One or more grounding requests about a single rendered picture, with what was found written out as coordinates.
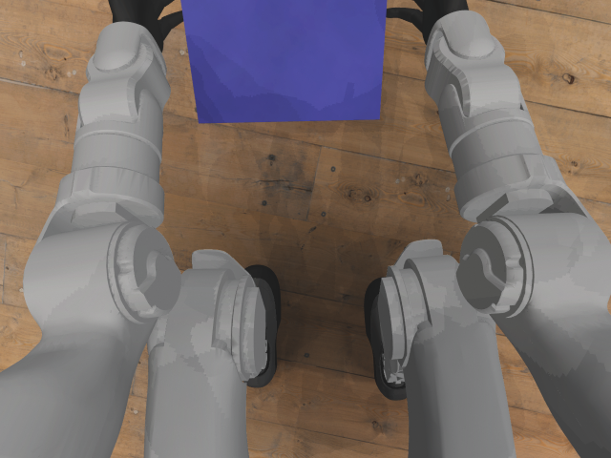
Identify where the left robot upper arm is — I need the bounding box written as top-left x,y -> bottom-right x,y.
0,220 -> 181,458

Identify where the right robot upper arm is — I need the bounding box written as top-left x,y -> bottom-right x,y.
456,213 -> 611,458

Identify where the robot thigh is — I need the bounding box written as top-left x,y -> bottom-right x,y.
377,255 -> 516,458
144,269 -> 265,458

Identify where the robot right forearm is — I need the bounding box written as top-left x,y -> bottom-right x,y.
424,10 -> 611,245

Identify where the carton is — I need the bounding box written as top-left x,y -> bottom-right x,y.
180,0 -> 387,123

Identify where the robot left hand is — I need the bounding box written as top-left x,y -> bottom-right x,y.
108,0 -> 183,53

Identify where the left robot thigh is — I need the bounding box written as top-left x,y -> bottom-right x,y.
144,269 -> 265,458

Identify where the right robot thigh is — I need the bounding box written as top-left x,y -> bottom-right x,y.
377,255 -> 516,458

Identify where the robot left forearm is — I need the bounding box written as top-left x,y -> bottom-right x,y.
23,22 -> 171,306

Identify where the robot right hand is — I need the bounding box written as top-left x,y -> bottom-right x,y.
386,0 -> 469,45

